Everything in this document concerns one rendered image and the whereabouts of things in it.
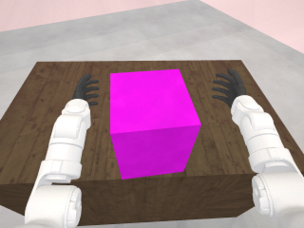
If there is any pedestal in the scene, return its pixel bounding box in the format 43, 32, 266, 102
0, 60, 304, 226

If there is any robot right upper arm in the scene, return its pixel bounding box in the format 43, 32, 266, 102
252, 171, 304, 228

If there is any robot left forearm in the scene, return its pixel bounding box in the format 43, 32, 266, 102
25, 99, 91, 223

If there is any robot left upper arm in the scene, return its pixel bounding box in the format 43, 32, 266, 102
13, 184, 82, 228

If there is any robot right forearm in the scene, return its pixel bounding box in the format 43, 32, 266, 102
231, 95, 304, 180

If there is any carton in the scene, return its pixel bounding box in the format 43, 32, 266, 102
110, 69, 201, 180

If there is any robot right hand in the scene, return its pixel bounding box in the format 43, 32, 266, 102
212, 68, 246, 109

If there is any robot left hand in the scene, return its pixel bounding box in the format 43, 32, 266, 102
71, 73, 100, 106

